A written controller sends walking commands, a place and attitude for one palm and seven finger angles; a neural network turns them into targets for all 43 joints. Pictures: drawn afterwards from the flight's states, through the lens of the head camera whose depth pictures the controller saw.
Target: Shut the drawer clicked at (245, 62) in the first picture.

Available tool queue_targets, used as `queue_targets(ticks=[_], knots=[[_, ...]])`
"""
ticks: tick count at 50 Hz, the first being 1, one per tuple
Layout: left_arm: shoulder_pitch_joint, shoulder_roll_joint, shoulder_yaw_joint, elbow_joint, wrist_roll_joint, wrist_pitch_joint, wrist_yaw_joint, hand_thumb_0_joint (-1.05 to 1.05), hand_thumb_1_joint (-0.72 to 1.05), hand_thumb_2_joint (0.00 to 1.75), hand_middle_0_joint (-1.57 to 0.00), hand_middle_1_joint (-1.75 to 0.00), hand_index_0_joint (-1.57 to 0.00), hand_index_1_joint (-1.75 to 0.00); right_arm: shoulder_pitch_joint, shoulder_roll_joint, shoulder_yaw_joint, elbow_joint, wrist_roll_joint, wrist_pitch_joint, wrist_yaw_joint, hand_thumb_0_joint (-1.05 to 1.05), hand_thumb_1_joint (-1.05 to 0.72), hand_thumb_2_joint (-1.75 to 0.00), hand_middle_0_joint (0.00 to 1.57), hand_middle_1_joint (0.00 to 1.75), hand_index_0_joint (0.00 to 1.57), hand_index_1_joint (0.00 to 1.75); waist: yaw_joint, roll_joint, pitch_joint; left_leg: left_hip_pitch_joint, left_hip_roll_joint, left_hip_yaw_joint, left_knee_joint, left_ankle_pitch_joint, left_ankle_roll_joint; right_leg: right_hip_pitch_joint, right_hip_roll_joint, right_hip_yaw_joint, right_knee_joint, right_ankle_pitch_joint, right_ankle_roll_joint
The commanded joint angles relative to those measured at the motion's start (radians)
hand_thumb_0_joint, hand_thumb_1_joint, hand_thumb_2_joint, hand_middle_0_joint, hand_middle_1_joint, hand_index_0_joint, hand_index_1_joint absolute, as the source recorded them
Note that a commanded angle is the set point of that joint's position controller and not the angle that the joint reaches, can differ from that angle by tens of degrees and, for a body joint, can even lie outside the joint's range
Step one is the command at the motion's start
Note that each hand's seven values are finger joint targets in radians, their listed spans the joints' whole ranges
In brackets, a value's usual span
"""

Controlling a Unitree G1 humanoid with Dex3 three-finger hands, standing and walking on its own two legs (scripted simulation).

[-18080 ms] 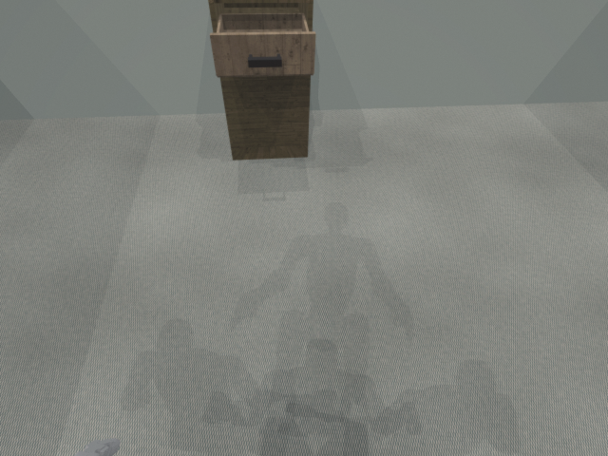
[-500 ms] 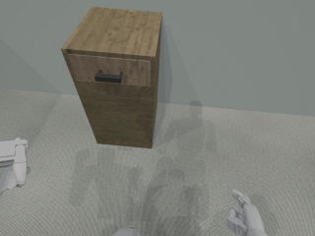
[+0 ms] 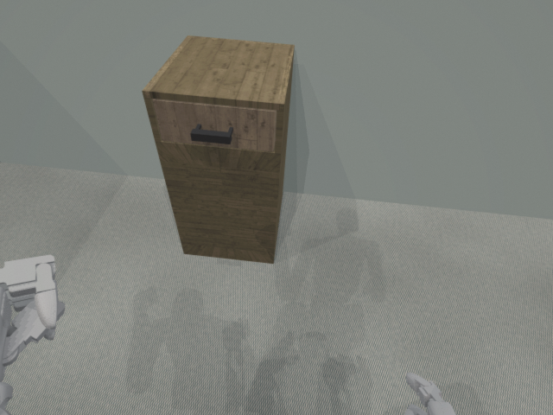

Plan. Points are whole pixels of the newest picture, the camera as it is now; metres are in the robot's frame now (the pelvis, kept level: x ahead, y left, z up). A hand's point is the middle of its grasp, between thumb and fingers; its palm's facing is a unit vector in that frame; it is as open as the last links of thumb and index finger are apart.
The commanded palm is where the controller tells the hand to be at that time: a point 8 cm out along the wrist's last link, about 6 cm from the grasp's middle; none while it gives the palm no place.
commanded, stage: stop stepping back and stand still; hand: left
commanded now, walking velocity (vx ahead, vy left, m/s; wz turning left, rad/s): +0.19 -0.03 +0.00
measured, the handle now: (213, 132) +0.88 +0.22 -0.08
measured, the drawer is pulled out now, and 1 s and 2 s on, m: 0.00 0.00 0.00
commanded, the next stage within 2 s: let the arm hang, fingers relaxed in 0.68 s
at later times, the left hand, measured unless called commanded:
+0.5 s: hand (51, 301) +0.20 +0.25 +0.16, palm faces +0.36 -0.83 -0.41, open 3.2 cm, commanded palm +0.14 +0.28 +0.18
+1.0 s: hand out of the picture +0.13 +0.21 -0.13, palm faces -0.01 -0.96 -0.27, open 3.0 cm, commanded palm none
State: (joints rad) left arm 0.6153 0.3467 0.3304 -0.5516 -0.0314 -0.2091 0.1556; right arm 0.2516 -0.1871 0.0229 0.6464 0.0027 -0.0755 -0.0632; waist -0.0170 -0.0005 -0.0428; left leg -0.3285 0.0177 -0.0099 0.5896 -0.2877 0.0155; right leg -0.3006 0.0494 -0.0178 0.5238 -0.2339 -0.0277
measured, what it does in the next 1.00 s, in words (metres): stands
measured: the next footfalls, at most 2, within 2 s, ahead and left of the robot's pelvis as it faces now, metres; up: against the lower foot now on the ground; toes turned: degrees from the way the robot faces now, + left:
none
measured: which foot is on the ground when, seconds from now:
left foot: down 0.00-1.00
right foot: down 0.00-1.00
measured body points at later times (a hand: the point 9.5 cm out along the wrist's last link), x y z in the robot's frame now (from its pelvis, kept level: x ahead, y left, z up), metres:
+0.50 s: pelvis +0.00 +0.01 +0.00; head +0.00 +0.02 +0.45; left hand +0.17 +0.29 +0.18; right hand +0.15 -0.24 -0.08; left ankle +0.02 +0.11 -0.73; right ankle +0.00 -0.09 -0.73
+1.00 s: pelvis +0.01 +0.01 +0.00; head +0.01 +0.01 +0.45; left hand +0.13 +0.26 -0.11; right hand +0.12 -0.24 -0.12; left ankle +0.02 +0.11 -0.73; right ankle +0.00 -0.09 -0.73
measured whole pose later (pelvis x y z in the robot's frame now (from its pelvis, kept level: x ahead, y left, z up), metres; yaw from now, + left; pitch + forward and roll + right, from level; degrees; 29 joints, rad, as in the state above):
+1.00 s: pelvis +0.01 +0.01 +0.00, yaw -1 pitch +0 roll +0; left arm 0.26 0.23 0.03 0.67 0.03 0.05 0.02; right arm 0.16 -0.24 0.00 0.84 -0.02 0.00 0.00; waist -0.01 0.00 0.01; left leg -0.28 -0.02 0.03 0.56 -0.28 0.03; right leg -0.26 0.00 -0.02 0.57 -0.31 -0.02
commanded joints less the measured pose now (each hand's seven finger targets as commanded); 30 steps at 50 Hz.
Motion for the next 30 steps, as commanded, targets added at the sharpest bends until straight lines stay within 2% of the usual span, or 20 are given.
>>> queue_targets(ticks=[1, 3, 4, 5, 6, 8, 9, 10, 11, 12, 13, 14, 16, 18, 19, 21, 22, 23, 27, 30], knots=[[-0.05, 0.195, 0.141, -0.247, -0.001, -0.056, 0.023, 0.0, 0.9, 0.9, -1.4, -1.6, -1.4, -1.6, -0.147, -0.137, -0.047, -0.185, -0.008, -0.064, -0.034, 0.0, -0.9, -0.9, 0.2, 0.3, 0.2, 0.3, -0.006, 0.105, 0.041, 0.034, 0.086, -0.131, -0.261, -0.282, 0.044, -0.092, -0.1, 0.135, -0.15, -0.369, -0.003], [-0.052, 0.168, 0.127, -0.257, 0.018, -0.05, 0.027, 0.0, 0.9, 0.9, -1.4, -1.6, -1.4, -1.6, -0.133, -0.14, -0.04, -0.187, -0.006, -0.072, -0.037, 0.0, -0.9, -0.9, 0.2, 0.3, 0.2, 0.3, -0.008, 0.24, 0.053, -0.082, 0.178, -0.277, -0.438, -0.508, 0.08, 0.009, -0.007, 0.017, 0.088, -0.22, 0.027], [-0.062, 0.163, 0.12, -0.255, 0.023, -0.044, 0.027, 0.0, 0.9, 0.9, -1.4, -1.6, -1.4, -1.6, -0.132, -0.133, -0.042, -0.191, -0.005, -0.078, -0.036, 0.0, -0.9, -0.9, 0.2, 0.3, 0.2, 0.3, -0.006, 0.243, 0.055, -0.108, 0.204, -0.294, -0.458, -0.508, 0.093, 0.036, 0.0, -0.015, 0.158, -0.161, 0.032], [-0.07, 0.166, 0.122, -0.249, 0.023, -0.041, 0.027, 0.0, 0.9, 0.9, -1.4, -1.6, -1.4, -1.6, -0.124, -0.13, -0.043, -0.189, -0.009, -0.085, -0.033, 0.0, -0.9, -0.9, 0.2, 0.3, 0.2, 0.3, -0.006, 0.211, 0.056, -0.093, 0.205, -0.285, -0.447, -0.449, 0.095, 0.041, -0.005, -0.027, 0.153, -0.138, 0.033], [-0.072, 0.175, 0.124, -0.244, 0.02, -0.037, 0.027, 0.0, 0.9, 0.9, -1.4, -1.6, -1.4, -1.6, -0.134, -0.128, -0.042, -0.19, -0.007, -0.092, -0.032, 0.0, -0.9, -0.9, 0.2, 0.3, 0.2, 0.3, 0.0, 0.182, 0.049, -0.097, 0.204, -0.25, -0.43, -0.426, 0.092, 0.068, -0.013, -0.028, 0.114, -0.146, 0.033], [-0.022, 0.152, 0.11, -0.166, 0.021, -0.024, 0.026, 0.0, 0.9, 0.9, -1.4, -1.6, -1.4, -1.6, -0.129, -0.135, -0.043, -0.179, -0.009, -0.085, -0.029, 0.0, -0.9, -0.9, 0.2, 0.3, 0.2, 0.3, 0.004, 0.145, 0.078, -0.162, 0.161, -0.164, -0.39, -0.401, 0.065, 0.151, -0.017, -0.035, -0.015, -0.161, 0.018], [-0.038, 0.144, 0.099, -0.165, 0.021, -0.025, 0.023, 0.0, 0.9, 0.9, -1.4, -1.6, -1.4, -1.6, -0.126, -0.138, -0.046, -0.178, -0.011, -0.078, -0.026, 0.0, -0.9, -0.9, 0.2, 0.3, 0.2, 0.3, -0.001, 0.136, 0.094, -0.17, 0.126, -0.127, -0.348, -0.374, 0.049, 0.156, -0.026, -0.015, -0.082, -0.174, 0.007], [-0.048, 0.155, 0.108, -0.166, 0.018, -0.03, 0.021, 0.0, 0.9, 0.9, -1.4, -1.6, -1.4, -1.6, -0.123, -0.139, -0.051, -0.176, -0.013, -0.073, -0.024, 0.0, -0.9, -0.9, 0.2, 0.3, 0.2, 0.3, -0.006, 0.105, 0.088, -0.135, 0.094, -0.091, -0.284, -0.316, 0.036, 0.128, -0.051, 0.029, -0.137, -0.185, -0.011], [-0.058, 0.167, 0.116, -0.17, 0.015, -0.033, 0.018, 0.0, 0.9, 0.9, -1.4, -1.6, -1.4, -1.6, -0.127, -0.14, -0.056, -0.177, -0.019, -0.069, -0.021, 0.0, -0.9, -0.9, 0.2, 0.3, 0.2, 0.3, -0.008, 0.052, 0.077, -0.103, 0.057, -0.056, -0.199, -0.253, 0.025, 0.078, -0.1, 0.113, -0.191, -0.237, -0.036], [-0.066, 0.169, 0.113, -0.175, 0.008, -0.031, 0.016, 0.0, 0.9, 0.9, -1.4, -1.6, -1.4, -1.6, -0.125, -0.129, -0.057, -0.178, -0.014, -0.065, -0.018, 0.0, -0.9, -0.9, 0.2, 0.3, 0.2, 0.3, -0.003, -0.048, 0.057, -0.069, 0.022, -0.019, -0.084, -0.181, 0.012, 0.022, -0.153, 0.217, -0.255, -0.36, -0.058], [-0.058, 0.186, 0.128, -0.179, 0.003, -0.028, 0.018, 0.0, 0.9, 0.9, -1.4, -1.6, -1.4, -1.6, -0.122, -0.127, -0.058, -0.172, -0.013, -0.063, -0.017, 0.0, -0.9, -0.9, 0.2, 0.3, 0.2, 0.3, -0.001, -0.116, 0.045, -0.045, 0.009, 0.008, 0.032, -0.108, 0.007, -0.021, -0.224, 0.316, -0.314, -0.42, -0.09], [-0.066, 0.182, 0.124, -0.204, -0.002, -0.03, 0.02, 0.0, 0.9, 0.9, -1.4, -1.6, -1.4, -1.6, -0.114, -0.125, -0.059, -0.164, -0.009, -0.063, -0.014, 0.0, -0.9, -0.9, 0.2, 0.3, 0.2, 0.3, -0.006, -0.128, 0.028, -0.03, 0.007, 0.015, 0.099, -0.05, 0.005, -0.02, -0.265, 0.341, -0.324, -0.366, -0.114], [-0.066, 0.173, 0.119, -0.198, -0.008, -0.03, 0.023, 0.0, 0.9, 0.9, -1.4, -1.6, -1.4, -1.6, -0.116, -0.125, -0.056, -0.161, -0.004, -0.059, -0.009, 0.0, -0.9, -0.9, 0.2, 0.3, 0.2, 0.3, -0.013, -0.077, 0.021, 0.01, 0.017, 0.004, 0.056, -0.019, 0.002, -0.029, -0.258, 0.276, -0.28, -0.27, -0.109], [-0.041, 0.18, 0.13, -0.199, -0.007, -0.04, 0.022, 0.0, 0.9, 0.9, -1.4, -1.6, -1.4, -1.6, -0.128, -0.125, -0.049, -0.163, -0.003, -0.063, -0.015, 0.0, -0.9, -0.9, 0.2, 0.3, 0.2, 0.3, -0.007, -0.019, 0.03, 0.088, 0.031, -0.011, -0.091, 0.029, 0.013, -0.034, -0.192, 0.182, -0.215, -0.155, -0.057], [-0.035, 0.183, 0.134, -0.21, -0.008, -0.046, 0.02, 0.0, 0.9, 0.9, -1.4, -1.6, -1.4, -1.6, -0.138, -0.135, -0.05, -0.17, -0.003, -0.065, -0.019, 0.0, -0.9, -0.9, 0.2, 0.3, 0.2, 0.3, 0.001, 0.028, 0.03, 0.101, 0.055, -0.04, -0.145, 0.074, 0.021, -0.01, -0.15, 0.147, -0.174, -0.083, -0.028], [-0.035, 0.191, 0.141, -0.229, -0.004, -0.055, 0.015, 0.0, 0.9, 0.9, -1.4, -1.6, -1.4, -1.6, -0.151, -0.135, -0.043, -0.175, -0.007, -0.072, -0.024, 0.0, -0.9, -0.9, 0.2, 0.3, 0.2, 0.3, 0.005, 0.158, 0.03, 0.081, 0.102, -0.121, -0.247, 0.076, 0.035, 0.018, -0.083, 0.074, -0.09, -0.017, 0.01], [-0.046, 0.187, 0.133, -0.245, 0.001, -0.061, 0.015, 0.0, 0.9, 0.9, -1.4, -1.6, -1.4, -1.6, -0.147, -0.128, -0.037, -0.175, -0.005, -0.076, -0.025, 0.0, -0.9, -0.9, 0.2, 0.3, 0.2, 0.3, 0.008, 0.154, 0.027, 0.06, 0.124, -0.154, -0.273, 0.104, 0.043, 0.058, -0.068, 0.046, -0.057, 0.029, 0.023], [-0.036, 0.189, 0.137, -0.238, 0.003, -0.063, 0.015, 0.0, 0.9, 0.9, -1.4, -1.6, -1.4, -1.6, -0.137, -0.129, -0.039, -0.173, -0.002, -0.081, -0.026, 0.0, -0.9, -0.9, 0.2, 0.3, 0.2, 0.3, 0.012, 0.134, 0.0, 0.066, 0.136, -0.16, -0.273, 0.157, 0.045, 0.093, -0.064, 0.035, -0.037, 0.074, 0.027], [0.004, 0.18, 0.132, -0.221, -0.005, -0.067, 0.01, 0.0, 0.9, 0.9, -1.4, -1.6, -1.4, -1.6, -0.125, -0.131, -0.045, -0.177, 0.0, -0.094, -0.018, 0.0, -0.9, -0.9, 0.2, 0.3, 0.2, 0.3, 0.013, 0.073, -0.058, 0.114, 0.1, -0.079, -0.2, 0.315, 0.022, 0.15, -0.082, 0.054, -0.074, 0.223, 0.022], [0.026, 0.17, 0.129, -0.199, -0.011, -0.066, 0.007, 0.0, 0.9, 0.9, -1.4, -1.6, -1.4, -1.6, -0.123, -0.134, -0.05, -0.179, 0.003, -0.082, -0.01, 0.0, -0.9, -0.9, 0.2, 0.3, 0.2, 0.3, 0.007, 0.056, -0.065, 0.111, 0.073, -0.047, -0.173, 0.311, 0.007, 0.165, -0.096, 0.082, -0.099, 0.283, 0.011]])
